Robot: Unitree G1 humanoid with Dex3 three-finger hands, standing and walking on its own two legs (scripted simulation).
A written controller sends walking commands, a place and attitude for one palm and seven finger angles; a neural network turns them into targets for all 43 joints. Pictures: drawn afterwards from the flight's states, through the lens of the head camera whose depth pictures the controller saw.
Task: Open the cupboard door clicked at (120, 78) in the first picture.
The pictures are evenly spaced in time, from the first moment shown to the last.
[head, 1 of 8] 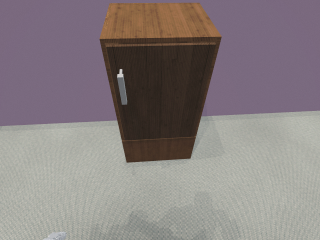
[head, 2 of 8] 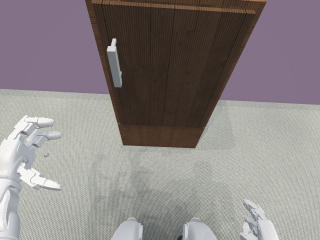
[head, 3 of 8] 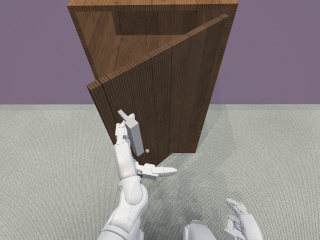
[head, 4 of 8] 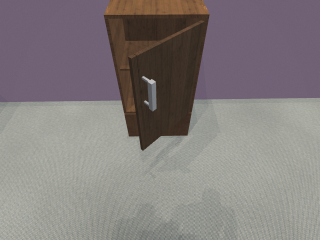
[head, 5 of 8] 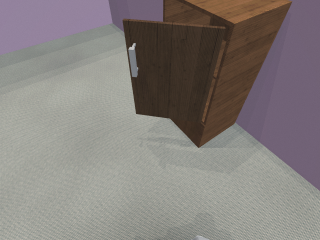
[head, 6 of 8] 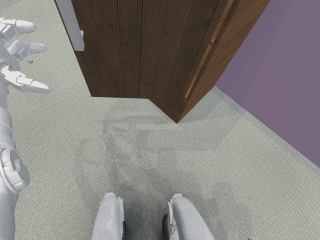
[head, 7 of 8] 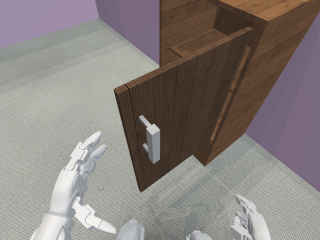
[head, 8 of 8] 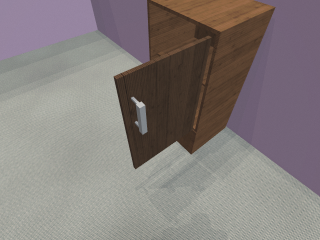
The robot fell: no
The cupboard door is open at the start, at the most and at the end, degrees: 0 90 89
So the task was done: yes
